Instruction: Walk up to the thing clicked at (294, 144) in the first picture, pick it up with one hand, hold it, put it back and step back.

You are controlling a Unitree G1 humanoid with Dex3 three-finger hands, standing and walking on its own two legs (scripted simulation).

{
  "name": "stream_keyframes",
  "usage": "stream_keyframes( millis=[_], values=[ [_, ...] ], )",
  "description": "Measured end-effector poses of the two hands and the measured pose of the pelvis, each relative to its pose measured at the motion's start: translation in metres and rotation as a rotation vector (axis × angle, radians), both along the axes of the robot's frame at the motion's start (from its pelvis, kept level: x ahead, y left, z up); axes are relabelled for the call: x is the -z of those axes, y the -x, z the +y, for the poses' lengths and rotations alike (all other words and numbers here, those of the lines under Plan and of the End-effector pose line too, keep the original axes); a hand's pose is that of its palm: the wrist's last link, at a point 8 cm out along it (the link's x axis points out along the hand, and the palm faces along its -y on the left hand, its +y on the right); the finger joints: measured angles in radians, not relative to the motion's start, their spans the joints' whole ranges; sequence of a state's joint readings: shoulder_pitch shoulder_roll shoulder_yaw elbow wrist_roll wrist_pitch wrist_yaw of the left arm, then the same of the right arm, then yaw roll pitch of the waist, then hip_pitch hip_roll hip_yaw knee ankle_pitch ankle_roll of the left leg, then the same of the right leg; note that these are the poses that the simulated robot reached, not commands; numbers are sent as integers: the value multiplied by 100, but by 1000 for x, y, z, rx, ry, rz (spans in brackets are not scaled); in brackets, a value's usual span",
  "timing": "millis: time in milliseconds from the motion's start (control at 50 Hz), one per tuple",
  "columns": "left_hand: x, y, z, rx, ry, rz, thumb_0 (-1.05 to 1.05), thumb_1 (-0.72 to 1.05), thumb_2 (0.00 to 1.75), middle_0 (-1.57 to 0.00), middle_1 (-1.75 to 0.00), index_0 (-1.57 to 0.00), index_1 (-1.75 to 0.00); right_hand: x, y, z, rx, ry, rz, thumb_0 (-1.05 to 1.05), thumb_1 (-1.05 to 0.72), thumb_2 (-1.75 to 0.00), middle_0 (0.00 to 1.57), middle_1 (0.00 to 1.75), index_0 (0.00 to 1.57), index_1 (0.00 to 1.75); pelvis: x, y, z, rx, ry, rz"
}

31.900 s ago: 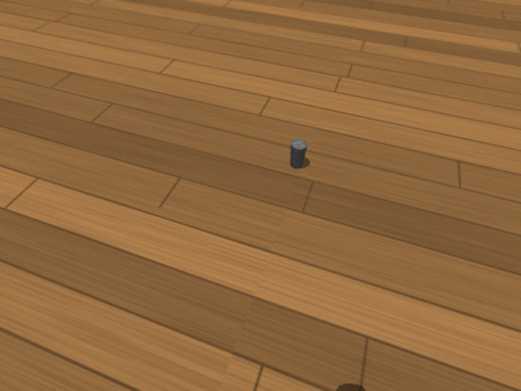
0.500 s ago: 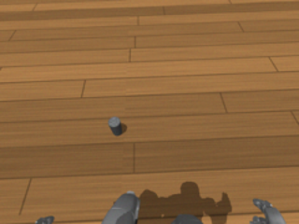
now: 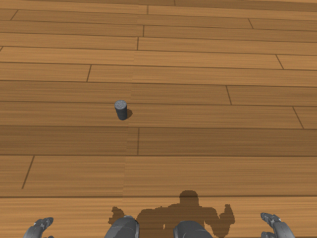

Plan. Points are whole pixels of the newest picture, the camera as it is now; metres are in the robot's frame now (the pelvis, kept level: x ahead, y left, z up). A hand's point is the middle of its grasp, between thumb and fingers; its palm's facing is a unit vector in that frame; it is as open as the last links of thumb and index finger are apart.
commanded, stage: step back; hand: left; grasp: from the side
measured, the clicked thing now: (121, 110) +0.91 +0.27 -0.68
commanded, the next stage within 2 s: stand in 1.24 s
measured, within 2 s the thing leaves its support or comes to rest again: neither
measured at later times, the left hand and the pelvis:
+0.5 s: hand out of the picture -0.05 +0.28 -0.15, palm faces +0.05 -0.92 -0.38, open 7.4 cm; pelvis -0.11 +0.00 +0.00, yaw +2 degrees
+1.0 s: hand out of the picture +0.00 +0.26 -0.15, palm faces +0.08 -0.94 -0.33, open 7.4 cm; pelvis -0.07 +0.00 +0.01, yaw +3 degrees
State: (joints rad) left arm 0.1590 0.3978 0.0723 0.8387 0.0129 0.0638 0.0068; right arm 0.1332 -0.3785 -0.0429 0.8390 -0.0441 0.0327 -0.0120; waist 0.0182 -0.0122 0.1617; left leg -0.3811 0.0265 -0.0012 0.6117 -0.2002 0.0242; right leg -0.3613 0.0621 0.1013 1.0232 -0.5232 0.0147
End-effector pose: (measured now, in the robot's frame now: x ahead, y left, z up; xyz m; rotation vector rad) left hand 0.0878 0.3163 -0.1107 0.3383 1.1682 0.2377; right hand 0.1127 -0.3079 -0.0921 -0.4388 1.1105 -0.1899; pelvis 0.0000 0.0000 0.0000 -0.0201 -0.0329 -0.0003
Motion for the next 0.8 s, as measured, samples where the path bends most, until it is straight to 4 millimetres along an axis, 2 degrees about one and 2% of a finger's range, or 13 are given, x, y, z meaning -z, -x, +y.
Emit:
stream_keyframes(
  millis=[80, 160, 200, 260, 400, 500, 580, 680, 800],
  values=[
    [6, 46, -10, 15, -23, 47, 1, 91, 90, -20, -30, -20, -30, 10, 13, -17, 2, -13, -58, 1, -90, -90, 21, 30, 21, 30, 10, 32, -12, 36, 2, -1],
    [0, 94, -21, -3, -20, 82, 1, 91, 90, -20, -30, -20, -30, 14, 43, -24, 33, -31, -38, 1, -90, -90, 21, 30, 21, 30, 6, 56, -18, 33, -5, -14],
    [-5, 112, -22, -18, -26, 90, 1, 91, 90, -20, -30, -21, -30, 13, 61, -25, 39, -40, -18, 1, -90, -90, 21, 30, 21, 30, 2, 65, -18, 26, -26, -12],
    [-9, 127, -18, -32, -37, 71, 1, 90, 90, -20, -30, -21, -30, 16, 89, -25, 33, -38, 26, 1, -90, -90, 21, 30, 21, 30, 1, 78, -16, 1, -34, -6],
    [-1, 145, 7, -66, -34, 3, 1, 90, 90, -20, -30, -21, -30, 23, 140, -9, 18, -26, 123, 1, -90, -90, 21, 30, 21, 30, 8, 101, -3, -54, -52, -22],
    [-1, 152, 8, -58, -3, 33, 1, 91, 90, -20, -30, -20, -30, 14, 155, 5, 30, -55, 90, 1, -90, -90, 21, 30, 21, 30, -1, 106, -1, -43, -36, -20],
    [-2, 152, 2, -45, 5, 36, 1, 91, 90, -20, -30, -20, -30, 13, 154, 4, 41, -72, 64, 1, -90, -90, 21, 30, 21, 30, -2, 106, -6, -30, -26, -16],
    [-4, 152, -11, -54, 9, 16, 1, 91, 90, -20, -30, -20, -30, 17, 142, 0, 43, -80, 65, 1, -90, -90, 21, 30, 21, 30, -3, 102, -11, -40, 2, -18],
    [1, 141, -11, -72, 37, 8, 1, 91, 90, -20, -30, -20, -30, 15, 124, 3, 19, -58, 66, 1, -90, -90, 21, 30, 21, 30, -3, 92, -1, -61, -12, -13]
  ],
)
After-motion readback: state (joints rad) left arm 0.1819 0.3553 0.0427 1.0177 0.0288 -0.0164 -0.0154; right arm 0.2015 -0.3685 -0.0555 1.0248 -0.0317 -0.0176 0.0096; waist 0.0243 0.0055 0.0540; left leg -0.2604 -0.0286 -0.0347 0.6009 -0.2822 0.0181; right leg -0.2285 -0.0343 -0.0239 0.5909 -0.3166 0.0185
